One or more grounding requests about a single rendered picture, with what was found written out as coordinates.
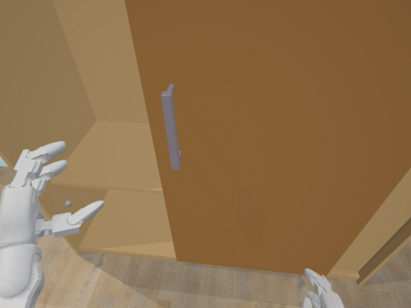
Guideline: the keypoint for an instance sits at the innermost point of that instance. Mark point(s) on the robot right hand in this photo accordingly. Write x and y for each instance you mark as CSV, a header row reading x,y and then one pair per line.
x,y
327,299

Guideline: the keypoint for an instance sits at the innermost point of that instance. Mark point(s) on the wardrobe door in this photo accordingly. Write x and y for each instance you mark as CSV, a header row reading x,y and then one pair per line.
x,y
388,219
293,120

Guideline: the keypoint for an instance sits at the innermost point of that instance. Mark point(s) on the robot left hand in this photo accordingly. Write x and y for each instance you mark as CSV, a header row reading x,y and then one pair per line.
x,y
20,205

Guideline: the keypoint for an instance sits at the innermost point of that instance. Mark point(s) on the handle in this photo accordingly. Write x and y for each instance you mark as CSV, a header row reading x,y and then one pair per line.
x,y
171,129

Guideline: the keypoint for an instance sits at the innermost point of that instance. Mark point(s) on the robot left forearm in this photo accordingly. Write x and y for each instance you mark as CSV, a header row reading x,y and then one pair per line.
x,y
21,277

